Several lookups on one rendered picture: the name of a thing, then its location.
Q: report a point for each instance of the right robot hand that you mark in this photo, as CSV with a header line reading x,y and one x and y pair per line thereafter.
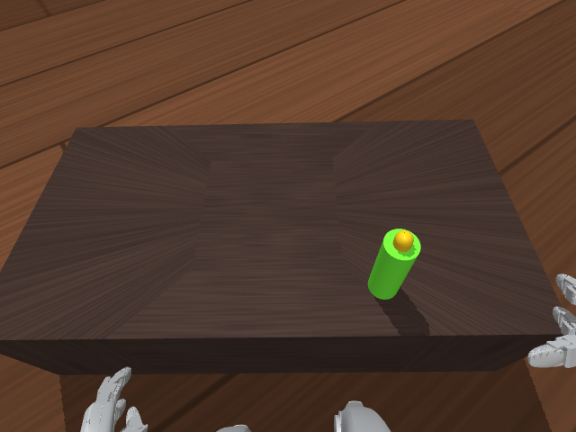
x,y
562,351

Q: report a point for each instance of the left robot hand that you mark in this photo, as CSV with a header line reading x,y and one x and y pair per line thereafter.
x,y
102,415

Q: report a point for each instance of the bottle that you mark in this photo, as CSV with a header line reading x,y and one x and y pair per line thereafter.
x,y
397,254

